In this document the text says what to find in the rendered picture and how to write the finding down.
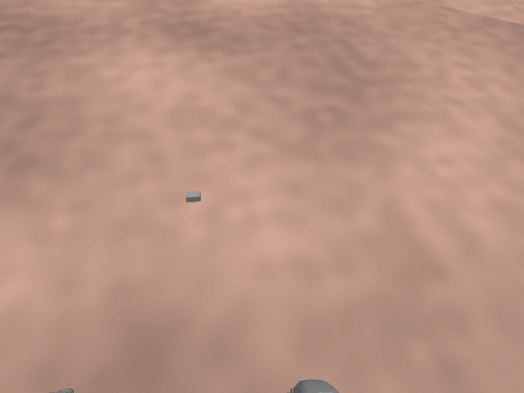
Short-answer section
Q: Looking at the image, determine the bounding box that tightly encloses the small box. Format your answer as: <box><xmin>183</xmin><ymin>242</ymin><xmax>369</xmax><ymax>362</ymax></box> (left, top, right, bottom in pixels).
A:
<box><xmin>186</xmin><ymin>191</ymin><xmax>201</xmax><ymax>202</ymax></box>

